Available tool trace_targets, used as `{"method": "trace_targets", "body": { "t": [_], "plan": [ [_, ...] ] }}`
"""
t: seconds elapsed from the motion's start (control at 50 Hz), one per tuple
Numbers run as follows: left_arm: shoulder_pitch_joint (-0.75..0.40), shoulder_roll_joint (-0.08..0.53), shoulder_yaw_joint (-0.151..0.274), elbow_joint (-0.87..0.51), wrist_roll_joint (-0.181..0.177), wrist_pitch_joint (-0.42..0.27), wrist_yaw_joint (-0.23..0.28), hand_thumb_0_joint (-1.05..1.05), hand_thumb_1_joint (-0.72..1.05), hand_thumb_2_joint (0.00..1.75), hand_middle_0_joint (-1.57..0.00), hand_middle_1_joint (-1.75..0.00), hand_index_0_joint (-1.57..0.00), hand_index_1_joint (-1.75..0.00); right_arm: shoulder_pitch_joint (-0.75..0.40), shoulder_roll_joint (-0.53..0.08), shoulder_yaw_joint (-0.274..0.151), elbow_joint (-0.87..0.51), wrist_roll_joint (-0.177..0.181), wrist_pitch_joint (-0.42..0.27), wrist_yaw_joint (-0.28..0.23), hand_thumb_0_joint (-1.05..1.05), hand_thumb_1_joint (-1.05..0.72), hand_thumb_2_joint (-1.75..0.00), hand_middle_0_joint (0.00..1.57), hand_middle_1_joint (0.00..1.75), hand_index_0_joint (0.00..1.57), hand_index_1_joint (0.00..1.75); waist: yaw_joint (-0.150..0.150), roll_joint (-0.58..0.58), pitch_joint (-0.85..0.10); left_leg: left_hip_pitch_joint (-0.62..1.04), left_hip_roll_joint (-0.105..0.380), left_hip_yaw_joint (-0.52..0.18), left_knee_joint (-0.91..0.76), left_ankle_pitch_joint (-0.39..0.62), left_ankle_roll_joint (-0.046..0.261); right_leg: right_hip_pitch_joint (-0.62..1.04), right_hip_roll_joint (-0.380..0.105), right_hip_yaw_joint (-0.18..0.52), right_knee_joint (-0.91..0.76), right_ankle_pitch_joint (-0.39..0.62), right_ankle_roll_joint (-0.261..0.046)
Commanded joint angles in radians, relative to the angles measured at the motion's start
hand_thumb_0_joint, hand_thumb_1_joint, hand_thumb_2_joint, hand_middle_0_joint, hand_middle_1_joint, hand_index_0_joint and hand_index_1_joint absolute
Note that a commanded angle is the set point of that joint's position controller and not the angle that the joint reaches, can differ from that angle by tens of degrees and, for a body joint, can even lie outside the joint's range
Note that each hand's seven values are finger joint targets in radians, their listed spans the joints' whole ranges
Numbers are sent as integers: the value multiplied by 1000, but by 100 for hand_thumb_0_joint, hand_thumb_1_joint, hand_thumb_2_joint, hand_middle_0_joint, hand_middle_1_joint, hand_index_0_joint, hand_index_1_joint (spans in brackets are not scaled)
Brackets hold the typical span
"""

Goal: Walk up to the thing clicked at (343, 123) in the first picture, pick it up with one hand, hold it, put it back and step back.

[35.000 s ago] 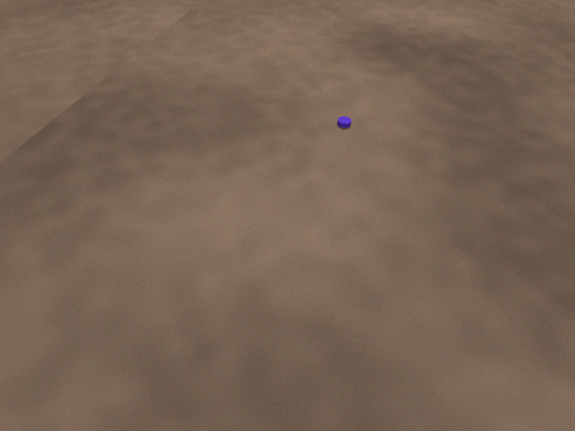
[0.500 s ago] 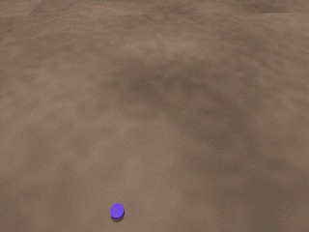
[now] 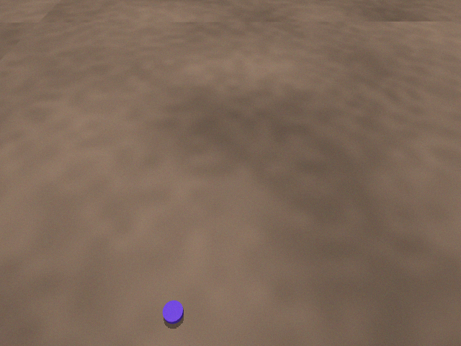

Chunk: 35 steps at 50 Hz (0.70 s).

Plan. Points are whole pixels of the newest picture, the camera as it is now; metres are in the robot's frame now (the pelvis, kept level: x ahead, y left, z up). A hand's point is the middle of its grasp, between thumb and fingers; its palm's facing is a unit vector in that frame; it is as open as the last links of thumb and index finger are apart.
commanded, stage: stand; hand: left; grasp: from above
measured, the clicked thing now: (173, 311) +0.42 +0.22 -0.77
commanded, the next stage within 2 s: step back in 0.28 s
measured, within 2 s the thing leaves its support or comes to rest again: neither
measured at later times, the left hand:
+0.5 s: hand out of the picture +0.08 +0.28 -0.17, palm faces +0.00 -0.93 -0.38, open 7.3 cm
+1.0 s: hand out of the picture +0.00 +0.29 -0.18, palm faces -0.10 -0.91 -0.39, open 7.3 cm
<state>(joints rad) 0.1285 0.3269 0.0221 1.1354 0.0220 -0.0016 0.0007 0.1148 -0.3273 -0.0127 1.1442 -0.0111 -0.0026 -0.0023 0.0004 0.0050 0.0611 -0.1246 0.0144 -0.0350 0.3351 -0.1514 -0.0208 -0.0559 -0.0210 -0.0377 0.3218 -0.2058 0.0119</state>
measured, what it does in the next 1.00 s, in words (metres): walks backwards: right foot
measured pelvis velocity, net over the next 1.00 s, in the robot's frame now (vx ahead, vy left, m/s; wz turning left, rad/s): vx -0.11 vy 0.03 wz -0.08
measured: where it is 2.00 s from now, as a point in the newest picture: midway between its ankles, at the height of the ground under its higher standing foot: outside the picture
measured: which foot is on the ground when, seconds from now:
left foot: down 0.00-1.00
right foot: down 0.00-0.56, up 0.58-0.96, down 0.98-1.00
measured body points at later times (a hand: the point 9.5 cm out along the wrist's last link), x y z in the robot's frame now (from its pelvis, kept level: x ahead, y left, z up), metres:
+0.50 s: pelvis -0.02 +0.02 -0.02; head +0.03 +0.02 +0.43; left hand +0.08 +0.33 -0.14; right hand +0.07 -0.30 -0.14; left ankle +0.00 +0.13 -0.74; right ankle -0.02 -0.12 -0.75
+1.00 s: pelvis -0.11 +0.03 -0.03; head -0.05 +0.01 +0.41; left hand +0.01 +0.33 -0.15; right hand -0.01 -0.29 -0.16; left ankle -0.02 +0.13 -0.75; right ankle -0.12 -0.09 -0.75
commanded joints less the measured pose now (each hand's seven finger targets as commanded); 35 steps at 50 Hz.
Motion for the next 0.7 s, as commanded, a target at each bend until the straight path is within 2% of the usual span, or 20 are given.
{"method": "trace_targets", "body": {
  "t": [0.0, 0.08, 0.22, 0.24, 0.26, 0.32, 0.36, 0.42, 0.44, 0.46, 0.48, 0.5, 0.52, 0.54, 0.56, 0.58, 0.6, 0.62, 0.66, 0.68],
  "plan": [
    [-39, 200, 36, -63, -4, -25, 14, 0, 90, 90, -20, -30, -20, -30, -51, -200, -39, -57, -3, -22, -12, 0, -90, -90, 20, 30, 20, 30, 1, 7, -33, 8, 105, -82, -67, 56, 36, -54, -103, 83, -72, 12, -27],
    [-38, 207, 36, -65, -4, -25, 11, 0, 90, 90, -20, -30, -20, -30, -39, -204, -37, -52, -2, -22, -10, 0, -90, -90, 20, 30, 20, 30, -1, 7, -24, 2, 98, -82, -68, 10, 31, -72, -102, 91, -75, -22, -28],
    [-43, 211, 34, -71, -8, -28, 13, 0, 90, 90, -20, -30, -20, -30, -34, -204, -32, -54, -2, -26, -11, 0, -90, -90, 20, 30, 20, 30, -5, 0, -65, 17, 104, -77, -51, 113, 35, -38, -110, 95, -56, 82, -27],
    [-37, 209, 33, -74, -7, -30, 14, 0, 90, 90, -20, -30, -20, -30, -34, -205, -32, -56, -2, -27, -10, 0, -90, -90, 20, 30, 20, 30, -1, 4, -77, 29, 107, -75, -48, 147, 37, -32, -111, 89, -51, 116, -26],
    [-33, 286, 86, -78, -26, -19, 20, 0, 90, 90, -20, -30, -20, -30, -77, -260, -45, -75, 1, -7, -5, 0, -90, -90, 20, 30, 20, 30, 3, -15, 45, -73, 83, -80, 67, 264, 60, -116, -96, 103, 23, 255, -36],
    [-9, 282, 95, -117, -30, -14, 27, 0, 90, 90, -20, -30, -20, -30, -33, -223, -44, -105, 17, 3, -6, 0, -90, -90, 20, 30, 20, 30, -7, -48, -50, -68, 44, -26, 199, 274, 56, -72, -140, 123, 56, 396, -96],
    [-38, 289, 104, -155, -27, -8, 27, 0, 90, 90, -20, -30, -20, -30, -16, -220, -49, -125, 16, 15, -3, 0, -90, -90, 20, 30, 20, 30, -15, -89, -102, -83, 6, 5, 288, 178, 50, -77, -196, 167, 58, 422, -147],
    [-120, 305, 109, -221, -7, 4, 29, 0, 90, 90, -20, -30, -20, -30, 33, -223, -63, -147, 9, 33, 0, 0, -90, -90, 20, 30, 20, 30, -30, -180, -117, -118, -42, 7, 446, -236, 58, -145, -303, 233, 85, 408, -234],
    [-131, 308, 110, -240, -2, 7, 28, 0, 90, 90, -20, -30, -20, -30, 43, -231, -68, -159, 6, 37, 4, 0, -90, -90, 20, 30, 20, 30, -31, -185, -113, -112, -41, -6, 471, -280, 65, -186, -312, 232, 102, 385, -238],
    [-168, 312, 109, -254, 0, 9, 29, 0, 90, 90, -20, -30, -20, -30, 79, -226, -69, -163, 8, 38, 6, 0, -90, -90, 20, 30, 20, 30, -59, -207, -109, -117, -16, -18, 414, -254, 73, -185, -308, 212, 128, 364, -216],
    [-173, 303, 107, -265, -4, 14, 28, 0, 90, 90, -20, -30, -20, -30, 92, -234, -71, -162, 8, 33, 8, 0, -90, -90, 20, 30, 20, 30, -57, -176, -108, -98, -3, -14, 335, -100, 75, -184, -264, 171, 185, 331, -180],
    [-147, 276, 100, -266, -12, 20, 25, 0, 90, 90, -20, -30, -20, -30, 69, -248, -74, -170, 5, 24, 7, 0, -90, -90, 20, 30, 20, 30, -40, -71, -102, -104, 44, -46, 231, 218, 83, -170, -173, 100, 284, 274, -126],
    [-133, 233, 90, -275, -25, 28, 25, 0, 90, 90, -20, -30, -20, -30, 31, -301, -87, -194, -3, 17, 3, 0, -90, -90, 20, 30, 20, 30, -28, 75, -92, -106, 161, -193, 108, 458, 130, -207, -25, 35, 438, 131, -59],
    [-102, 201, 87, -279, -28, 36, 30, 0, 90, 90, -20, -30, -20, -30, 41, -347, -99, -202, -7, 12, 0, 0, -90, -90, 20, 30, 20, 30, -26, 182, -90, 15, 259, -358, 45, 604, 190, -359, 112, 66, 574, -245, -47],
    [-72, 208, 87, -273, -21, 46, 37, 0, 90, 90, -20, -30, -20, -30, 57, -353, -101, -204, -12, 6, -6, 0, -90, -90, 20, 30, 20, 30, -22, 136, -103, 31, 308, -378, 69, 649, 256, -381, 115, 150, 711, -442, -53],
    [-60, 201, 81, -270, -21, 48, 40, 0, 90, 90, -20, -30, -20, -30, 62, -346, -101, -213, -15, 3, -12, 0, -90, -90, 20, 30, 20, 30, -27, 130, -99, 17, 312, -381, 78, 687, 251, -400, 117, 195, 777, -460, -53],
    [-59, 201, 81, -275, -21, 50, 43, 0, 90, 90, -20, -30, -20, -30, 33, -348, -103, -231, -14, 6, -18, 0, -90, -90, 20, 30, 20, 30, -25, 163, -101, -2, 312, -367, 61, 634, 242, -406, 114, 227, 821, -443, -57],
    [-52, 213, 84, -274, -24, 51, 44, 0, 90, 90, -20, -30, -20, -30, -8, -323, -101, -248, -14, 6, -24, 0, -90, -90, 20, 30, 20, 30, -15, 150, -111, 9, 275, -305, 82, 587, 232, -407, 103, 243, 839, -406, -57],
    [10, 224, 86, -267, -32, 53, 39, 0, 90, 90, -20, -30, -20, -30, -50, -288, -93, -279, -18, 6, -31, 0, -90, -90, 20, 30, 20, 30, 26, 141, -131, 55, 204, -190, 122, 543, 212, -429, 104, 232, 869, -316, -44],
    [8, 229, 91, -272, -26, 53, 38, 0, 90, 90, -20, -30, -20, -30, -34, -271, -88, -289, -15, 4, -32, 0, -90, -90, 20, 30, 20, 30, 17, 126, -144, 83, 205, -190, 129, 521, 217, -430, 106, 222, 875, -303, -34]
  ]
}}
